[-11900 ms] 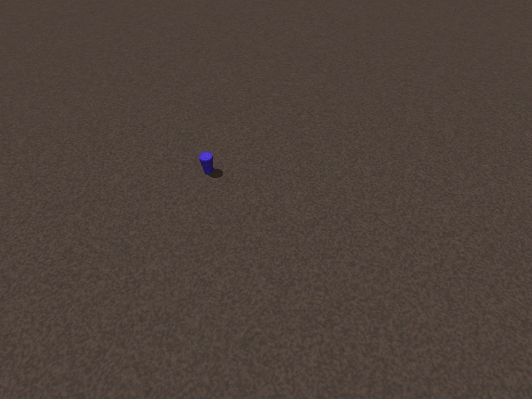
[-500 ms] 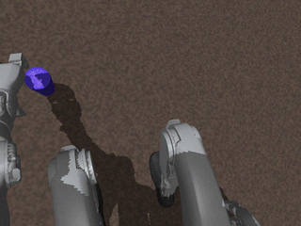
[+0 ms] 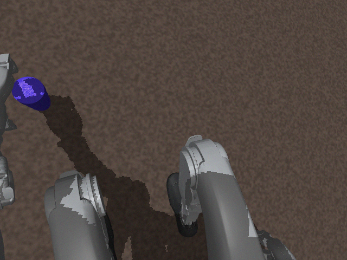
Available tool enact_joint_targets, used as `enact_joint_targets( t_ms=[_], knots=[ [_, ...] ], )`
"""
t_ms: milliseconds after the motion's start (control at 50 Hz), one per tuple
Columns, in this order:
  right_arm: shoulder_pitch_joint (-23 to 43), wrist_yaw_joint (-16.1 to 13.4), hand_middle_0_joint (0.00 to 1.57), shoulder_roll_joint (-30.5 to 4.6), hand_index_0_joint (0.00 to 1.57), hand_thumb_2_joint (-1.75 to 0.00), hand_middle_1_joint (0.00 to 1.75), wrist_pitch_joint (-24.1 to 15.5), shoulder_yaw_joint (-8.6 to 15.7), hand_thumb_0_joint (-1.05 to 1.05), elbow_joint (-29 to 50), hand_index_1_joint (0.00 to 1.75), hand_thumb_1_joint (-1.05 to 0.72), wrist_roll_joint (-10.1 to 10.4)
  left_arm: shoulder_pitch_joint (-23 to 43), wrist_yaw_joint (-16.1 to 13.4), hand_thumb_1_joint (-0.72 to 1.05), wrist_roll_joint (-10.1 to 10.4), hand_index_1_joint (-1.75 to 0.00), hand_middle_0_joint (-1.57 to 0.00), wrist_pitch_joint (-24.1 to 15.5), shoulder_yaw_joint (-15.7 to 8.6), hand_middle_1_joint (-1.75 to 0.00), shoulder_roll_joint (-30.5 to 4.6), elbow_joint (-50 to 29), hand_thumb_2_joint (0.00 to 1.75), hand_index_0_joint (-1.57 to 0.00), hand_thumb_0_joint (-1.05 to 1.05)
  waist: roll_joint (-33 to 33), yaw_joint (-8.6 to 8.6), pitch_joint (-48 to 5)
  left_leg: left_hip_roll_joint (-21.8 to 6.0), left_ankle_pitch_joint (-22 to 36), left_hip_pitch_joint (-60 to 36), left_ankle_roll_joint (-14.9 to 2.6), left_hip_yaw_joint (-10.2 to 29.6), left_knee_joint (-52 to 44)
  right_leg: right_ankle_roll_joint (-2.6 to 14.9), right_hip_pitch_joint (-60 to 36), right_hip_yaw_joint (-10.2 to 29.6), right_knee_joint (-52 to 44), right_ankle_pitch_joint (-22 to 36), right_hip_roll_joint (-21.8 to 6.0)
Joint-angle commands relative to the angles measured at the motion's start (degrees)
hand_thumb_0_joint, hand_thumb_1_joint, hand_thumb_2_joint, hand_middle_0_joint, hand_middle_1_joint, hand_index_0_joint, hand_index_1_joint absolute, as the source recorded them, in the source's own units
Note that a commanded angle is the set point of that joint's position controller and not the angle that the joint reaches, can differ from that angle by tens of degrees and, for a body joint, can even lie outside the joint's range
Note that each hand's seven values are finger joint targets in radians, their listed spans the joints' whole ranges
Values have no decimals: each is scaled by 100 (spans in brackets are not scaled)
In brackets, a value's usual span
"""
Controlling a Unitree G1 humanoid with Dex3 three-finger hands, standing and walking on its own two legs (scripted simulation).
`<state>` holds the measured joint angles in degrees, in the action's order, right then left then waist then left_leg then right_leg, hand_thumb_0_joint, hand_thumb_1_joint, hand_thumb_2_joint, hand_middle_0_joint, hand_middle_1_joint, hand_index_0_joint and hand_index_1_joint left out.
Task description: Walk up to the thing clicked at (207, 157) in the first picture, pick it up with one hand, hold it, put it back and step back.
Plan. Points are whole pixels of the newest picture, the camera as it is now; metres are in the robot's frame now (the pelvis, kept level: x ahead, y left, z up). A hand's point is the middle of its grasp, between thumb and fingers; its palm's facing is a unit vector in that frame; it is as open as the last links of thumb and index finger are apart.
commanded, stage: rise first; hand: left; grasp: from above
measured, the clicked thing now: (35, 97) +0.54 +0.23 -0.29
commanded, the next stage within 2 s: approach in 1.16 s
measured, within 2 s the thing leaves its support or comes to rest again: neither
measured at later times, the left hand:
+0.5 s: hand out of the picture +0.49 +0.27 -0.16, palm faces -0.44 -0.05 -0.90, open 13.8 cm
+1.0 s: hand out of the picture +0.49 +0.27 -0.16, palm faces -0.46 -0.05 -0.89, open 13.5 cm
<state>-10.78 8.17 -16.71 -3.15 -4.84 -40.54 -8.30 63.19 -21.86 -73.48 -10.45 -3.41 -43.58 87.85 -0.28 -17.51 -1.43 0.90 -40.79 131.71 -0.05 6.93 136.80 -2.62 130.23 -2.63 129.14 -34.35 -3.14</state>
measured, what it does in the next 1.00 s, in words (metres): stands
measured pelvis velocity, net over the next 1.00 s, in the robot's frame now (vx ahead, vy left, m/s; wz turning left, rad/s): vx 0.00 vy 0.00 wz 0.00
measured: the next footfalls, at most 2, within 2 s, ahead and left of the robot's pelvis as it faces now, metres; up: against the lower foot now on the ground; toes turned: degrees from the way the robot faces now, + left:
none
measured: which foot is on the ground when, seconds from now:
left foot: down 0.00-1.00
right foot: down 0.00-1.00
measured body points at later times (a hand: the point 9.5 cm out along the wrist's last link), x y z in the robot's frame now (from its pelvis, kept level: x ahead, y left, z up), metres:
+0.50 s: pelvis +0.00 +0.00 +0.00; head +0.25 +0.07 +0.37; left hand +0.51 +0.27 -0.11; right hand +0.02 -0.27 -0.09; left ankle +0.07 +0.12 -0.31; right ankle +0.12 -0.14 -0.31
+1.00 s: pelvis +0.00 +0.00 +0.00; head +0.25 +0.07 +0.37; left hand +0.51 +0.27 -0.11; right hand +0.02 -0.27 -0.09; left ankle +0.07 +0.12 -0.31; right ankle +0.12 -0.14 -0.31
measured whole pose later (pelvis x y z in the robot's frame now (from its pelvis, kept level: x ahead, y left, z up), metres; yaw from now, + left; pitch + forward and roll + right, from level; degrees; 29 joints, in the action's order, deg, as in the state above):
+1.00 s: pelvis +0.00 +0.00 +0.00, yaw +0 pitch +35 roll -9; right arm -12.2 8.2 -16.7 -3.0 -5.5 -39.8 -7.7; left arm 63.1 -20.4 -73.4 -10.7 -2.3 -43.8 87.6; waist -0.4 -17.7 -2.4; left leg 1.1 -39.9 131.7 -0.1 7.0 135.8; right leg -2.6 129.8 -2.8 128.0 -33.7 -3.2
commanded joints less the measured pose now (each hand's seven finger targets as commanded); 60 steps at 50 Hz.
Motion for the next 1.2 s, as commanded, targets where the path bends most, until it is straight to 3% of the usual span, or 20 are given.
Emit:
enact_joint_targets(
  t_ms=[0,100,180,200,320,360,400,440,500,540,580,620,700,840,860,920,960,1020,1140,1180],
  knots=[
    [-1396,-71,20,-1481,20,-91,30,7,454,0,-33,30,-91,29,1994,-165,-51,72,-105,-9,3,-130,-107,-1426,-938,98,-10,0,-1907,-105,-4070,76,1188,-2746,-125,-512,-1556,467,-2317,-564,-1082,929,265],
    [-1420,-68,20,-1501,20,-91,30,42,416,0,12,30,-91,37,1872,-127,-52,59,-105,-9,9,-66,-106,-1293,-683,99,-10,0,-1806,-223,-3910,82,1150,-2684,-131,-466,-1554,458,-2205,-604,-1088,925,263],
    [-1388,-77,20,-1521,20,-91,30,67,428,0,34,30,-91,60,1788,-111,-51,57,-105,-9,-5,-86,-106,-1410,-840,98,-10,0,-1856,-74,-3982,81,1071,-2768,-123,-469,-1611,473,-2204,-605,-1098,846,275],
    [-1407,-75,20,-1524,20,-91,30,64,420,0,53,30,-91,51,1867,-113,-51,49,-104,-10,-5,-105,-105,-1399,-824,98,-11,0,-1875,-172,-3922,81,1057,-2761,-122,-456,-1598,458,-2144,-602,-1106,856,257],
    [-1455,-77,20,-1516,20,-90,30,37,455,0,27,30,-91,77,1935,-83,-51,102,-103,-11,-32,-24,-103,-1214,-1019,98,-11,0,-1945,-216,-3901,69,1143,-2886,-102,-418,-1624,465,-2022,-606,-1082,952,241],
    [-1449,-72,20,-1479,20,-90,30,47,456,0,20,30,-91,79,1899,-81,-49,107,-101,-13,-54,16,-101,-1174,-1151,97,-13,0,-1995,-170,-4025,78,1134,-2882,-110,-487,-1611,470,-2172,-598,-1134,918,267],
    [-1496,-74,20,-1513,20,-91,30,49,467,0,22,30,-91,96,1863,-114,-50,96,-101,-13,-38,-105,-100,-1411,-1154,98,-12,0,-1944,-96,-4100,85,1177,-2862,-117,-476,-1633,469,-2235,-583,-1127,958,248],
    [-1478,-70,20,-1483,20,-90,30,35,470,0,26,30,-91,83,1945,-94,-50,106,-100,-13,-9,-2,-100,-1185,-1078,98,-12,0,-1895,-216,-3935,71,1132,-2907,-112,-455,-1643,473,-2083,-594,-1135,926,251],
    [-1424,-67,20,-1472,20,-91,30,20,474,0,3,30,-91,92,1893,-85,-49,119,-99,-14,3,71,-98,-1053,-965,97,-14,0,-1973,-208,-3806,67,996,-2944,-95,-420,-1733,494,-1945,-618,-1152,802,260],
    [-1454,-70,20,-1519,20,-90,30,36,458,0,13,30,-91,111,1857,-113,-50,74,-99,-15,21,-52,-97,-1323,-1012,98,-13,0,-1947,-89,-3945,93,1083,-2849,-105,-435,-1739,486,-2060,-591,-1135,877,242],
    [-1417,-65,20,-1463,20,-90,30,36,463,0,44,30,-91,91,1803,-88,-48,68,-98,-16,36,2,-97,-1191,-1068,96,-15,0,-2040,-101,-4026,82,1195,-3019,-94,-482,-1720,488,-2152,-573,-1159,957,254],
    [-1481,-54,20,-1459,20,-90,30,26,451,0,34,30,-91,84,1925,-70,-48,111,-97,-16,51,64,-96,-1015,-898,97,-15,0,-1809,-261,-3854,87,1127,-2834,-124,-487,-1679,467,-2175,-579,-1210,924,257],
    [-1441,-67,20,-1466,20,-91,30,11,446,0,33,30,-91,82,1953,-73,-47,63,-96,-18,30,-51,-95,-1357,-1044,95,-17,0,-1920,-137,-3963,89,1059,-2833,-119,-501,-1716,481,-2229,-559,-1197,837,267],
    [-1464,-86,20,-1469,20,-90,30,28,447,0,29,30,-91,111,1832,-80,-44,80,-94,-19,19,-6,-93,-1198,-866,93,-18,0,-1776,-124,-4042,95,1269,-2807,-126,-489,-1686,468,-2264,-560,-1194,1019,247],
    [-1508,-72,20,-1464,20,-90,30,10,442,0,52,30,-91,103,1837,-60,-44,103,-94,-19,26,29,-93,-1099,-743,93,-18,0,-1731,-226,-3908,90,1206,-2799,-128,-462,-1691,465,-2207,-577,-1211,970,246],
    [-1455,-84,20,-1488,20,-90,30,10,437,0,32,30,-91,103,1846,-63,-44,99,-94,-20,-3,11,-92,-1227,-739,93,-19,0,-1802,-131,-3879,101,1048,-2723,-129,-467,-1732,477,-2142,-575,-1200,830,252],
    [-1476,-74,20,-1470,20,-90,30,-1,422,0,29,30,-91,81,2065,-66,-43,104,-91,-21,-38,31,-90,-1204,-929,92,-20,0,-1867,-223,-3874,88,1024,-2744,-123,-473,-1707,472,-2166,-582,-1207,815,258],
    [-1462,-78,20,-1479,20,-90,30,-10,448,0,39,30,-91,79,1997,-99,-43,93,-92,-21,-54,-32,-90,-1294,-1052,92,-20,0,-1949,-110,-4001,100,985,-2852,-115,-494,-1739,479,-2142,-567,-1210,774,252],
    [-1463,-87,20,-1443,20,-90,30,-28,461,0,10,30,-91,74,1934,-132,-42,108,-90,-22,13,26,-88,-1140,-972,92,-21,0,-1853,-187,-4027,86,1103,-2880,-128,-527,-1660,478,-2188,-556,-1211,889,264],
    [-1465,-90,20,-1467,20,-90,30,-25,461,0,19,30,-91,88,1940,-154,-42,105,-90,-22,29,-39,-88,-1266,-956,91,-20,0,-1919,-145,-3979,87,1061,-2841,-117,-497,-1716,485,-2123,-560,-1190,848,256]
  ],
)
